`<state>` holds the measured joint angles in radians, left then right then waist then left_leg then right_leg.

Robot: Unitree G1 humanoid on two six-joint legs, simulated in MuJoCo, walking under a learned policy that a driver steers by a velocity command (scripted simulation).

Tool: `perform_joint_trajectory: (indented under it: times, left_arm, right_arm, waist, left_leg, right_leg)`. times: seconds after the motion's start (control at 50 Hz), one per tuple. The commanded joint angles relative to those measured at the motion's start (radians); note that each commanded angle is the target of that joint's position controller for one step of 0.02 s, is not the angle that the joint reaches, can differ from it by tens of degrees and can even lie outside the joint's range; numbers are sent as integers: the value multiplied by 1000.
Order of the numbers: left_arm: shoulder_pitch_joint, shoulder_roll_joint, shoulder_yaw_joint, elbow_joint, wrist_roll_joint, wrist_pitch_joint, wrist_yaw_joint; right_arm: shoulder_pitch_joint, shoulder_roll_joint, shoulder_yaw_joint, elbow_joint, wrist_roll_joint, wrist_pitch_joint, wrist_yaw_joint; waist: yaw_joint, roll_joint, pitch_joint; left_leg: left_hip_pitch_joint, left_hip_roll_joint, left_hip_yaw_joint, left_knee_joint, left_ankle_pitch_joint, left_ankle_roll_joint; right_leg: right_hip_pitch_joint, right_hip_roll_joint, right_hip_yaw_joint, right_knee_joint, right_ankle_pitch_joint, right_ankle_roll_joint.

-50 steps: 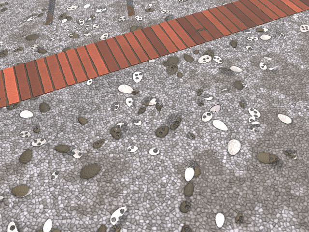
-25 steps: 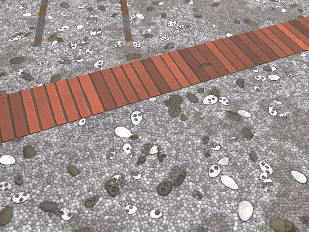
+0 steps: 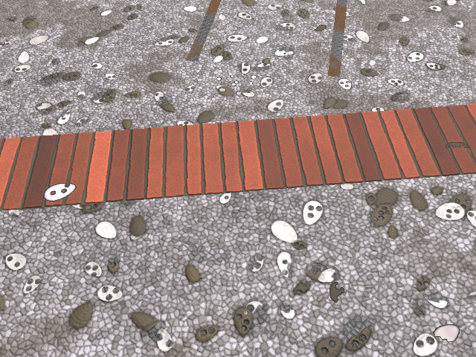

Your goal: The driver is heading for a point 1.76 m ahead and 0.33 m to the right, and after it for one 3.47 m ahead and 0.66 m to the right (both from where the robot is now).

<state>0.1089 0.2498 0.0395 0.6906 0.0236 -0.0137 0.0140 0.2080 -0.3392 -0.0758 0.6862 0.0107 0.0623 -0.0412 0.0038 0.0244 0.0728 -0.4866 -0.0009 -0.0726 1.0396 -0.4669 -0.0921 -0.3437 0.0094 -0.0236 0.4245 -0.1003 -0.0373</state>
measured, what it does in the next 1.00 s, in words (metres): steps on the spot, turning right: left foot, then right foot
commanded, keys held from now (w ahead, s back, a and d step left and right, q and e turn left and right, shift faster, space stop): no key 0.10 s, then e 0.72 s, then no key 0.18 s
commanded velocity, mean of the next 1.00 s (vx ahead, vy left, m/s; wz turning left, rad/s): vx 0.01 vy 0.00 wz -0.28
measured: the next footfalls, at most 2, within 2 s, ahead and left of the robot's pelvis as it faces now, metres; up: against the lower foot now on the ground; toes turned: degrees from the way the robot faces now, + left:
left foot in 0.16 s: +0.06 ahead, +0.14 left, +0.00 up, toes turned +0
right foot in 0.54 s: +0.04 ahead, -0.10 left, +0.00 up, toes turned -12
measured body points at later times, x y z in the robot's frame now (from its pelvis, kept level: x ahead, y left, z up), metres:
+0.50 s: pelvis +0.02 +0.02 +0.00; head +0.05 +0.00 +0.44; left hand +0.17 +0.29 -0.11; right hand +0.14 -0.27 -0.11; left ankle +0.02 +0.14 -0.74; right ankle +0.00 -0.09 -0.72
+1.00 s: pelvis +0.03 +0.00 +0.00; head +0.05 -0.03 +0.45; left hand +0.28 +0.20 -0.08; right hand +0.06 -0.32 -0.11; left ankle +0.11 +0.14 -0.71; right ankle +0.00 -0.09 -0.74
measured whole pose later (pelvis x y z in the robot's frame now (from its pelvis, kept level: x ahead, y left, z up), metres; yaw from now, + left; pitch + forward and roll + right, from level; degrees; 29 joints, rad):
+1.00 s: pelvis +0.03 +0.00 +0.00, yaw -23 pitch +1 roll +1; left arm 0.15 0.30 0.05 0.68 0.00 0.04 0.02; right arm 0.14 -0.30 -0.08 0.75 0.01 0.00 -0.03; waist 0.02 0.01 0.04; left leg -0.38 0.00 -0.08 0.72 -0.35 -0.09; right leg -0.26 0.10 0.16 0.48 -0.23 -0.06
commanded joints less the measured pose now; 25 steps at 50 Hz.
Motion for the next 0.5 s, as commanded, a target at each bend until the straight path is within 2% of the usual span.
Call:
perform_joint_trajectory:
  times: [0.02, 0.06, 0.1, 0.12, 0.14, 0.16, 0.18, 0.2, 0.22, 0.24, 0.26, 0.32, 0.36, 0.38, 0.42, 0.46, 0.5]
  left_arm:
    - [-39, 162, 44, -49, -10, -5, 1]
    - [-26, 179, 47, -32, -17, 2, -3]
    - [-23, 184, 44, -16, -28, 9, -6]
    - [-24, 165, 35, -4, -34, 10, -9]
    - [17, 125, 19, 21, -38, 6, -15]
    - [59, 74, -1, 33, -20, -3, -29]
    - [101, 33, -9, 25, -7, -12, -35]
    - [37, 104, 6, 29, -9, -8, -28]
    - [4, 136, 19, 23, -18, -3, -23]
    - [4, 142, 24, 32, -20, 3, -15]
    - [16, 162, 32, 35, -20, 10, -8]
    - [46, 160, 43, 28, -37, 18, -12]
    - [54, 141, 47, 22, -45, 27, -15]
    - [58, 128, 45, 21, -47, 33, -16]
    - [61, 112, 40, 17, -50, 44, -21]
    - [59, 115, 39, 5, -53, 51, -31]
    - [82, 124, 45, -1, -53, 56, -44]
  right_arm:
    - [72, -29, 2, -47, -10, -10, 6]
    - [53, -42, 3, -49, -8, -12, 15]
    - [62, -45, 3, -39, -9, -14, 25]
    - [85, -29, 6, -23, -15, -17, 29]
    - [91, -27, 8, -18, -25, -18, 30]
    - [101, -75, 5, -26, -39, -17, 24]
    - [22, -121, 2, -35, -51, -15, 21]
    - [-39, -67, 12, -50, -60, -27, 26]
    - [-63, -69, 10, -47, -59, -39, 26]
    - [-57, -91, 1, -39, -51, -48, 23]
    - [-52, -106, -5, -36, -40, -55, 18]
    - [-12, -100, -11, -34, -31, -58, 0]
    - [-7, -95, -16, -32, -22, -55, -8]
    - [-25, -94, -19, -33, -18, -52, -9]
    - [-69, -100, -26, -39, -15, -41, -7]
    - [-84, -108, -33, -35, -11, -31, -5]
    - [-93, -117, -39, -25, 2, -27, -5]
  waist:
    - [-11, -166, -197]
    - [1, -177, -194]
    - [-12, -172, -179]
    - [-31, -161, -168]
    - [-39, -137, -157]
    - [-20, -27, -166]
    - [54, 177, -148]
    - [13, 152, -108]
    - [12, 145, -63]
    - [3, 157, -47]
    - [-6, 184, -31]
    - [-28, 176, -57]
    - [-33, 119, -84]
    - [-29, 98, -92]
    - [-24, 91, -113]
    - [-27, 109, -132]
    - [-9, 115, -145]
  left_leg:
    - [115, 23, 27, -152, 55, 12]
    - [161, 21, 43, -249, 87, 28]
    - [230, 8, 66, -394, 158, 54]
    - [317, 0, 75, -525, 238, 77]
    - [414, 6, 52, -638, 292, 106]
    - [504, 141, -103, -702, 354, 152]
    - [343, 273, -199, -717, 299, 240]
    - [194, 251, -178, -762, 122, 263]
    - [188, 201, -137, -762, 28, 228]
    - [207, 182, -115, -757, 22, 207]
    - [220, 201, -119, -752, 78, 211]
    - [318, 303, -151, -688, 533, 296]
    - [409, 352, -159, -656, 744, 342]
    - [428, 349, -136, -646, 783, 342]
    - [421, 329, -75, -633, 820, 328]
    - [418, 317, -29, -615, 822, 314]
    - [409, 310, 9, -574, 779, 286]
  right_leg:
    - [124, -248, 182, -131, 236, -223]
    - [125, -255, 189, -132, 151, -221]
    - [107, -247, 187, -112, 50, -200]
    - [57, -227, 179, -90, 5, -173]
    - [-11, -192, 164, -73, -72, -113]
    - [-90, -129, 110, 15, -192, -21]
    - [-56, -38, 9, 55, -296, 51]
    - [49, -48, 35, 97, -264, 73]
    - [37, -29, 24, 112, -193, 74]
    - [7, -18, 15, 130, -167, 75]
    - [-25, -17, 21, 166, -180, 75]
    - [-131, -29, 30, 401, -386, 71]
    - [-217, -52, 51, 522, -474, 83]
    - [-222, -59, 47, 520, -465, 91]
    - [-163, -59, 14, 461, -412, 101]
    - [-97, -45, -21, 373, -354, 98]
    - [-21, -26, -53, 239, -257, 74]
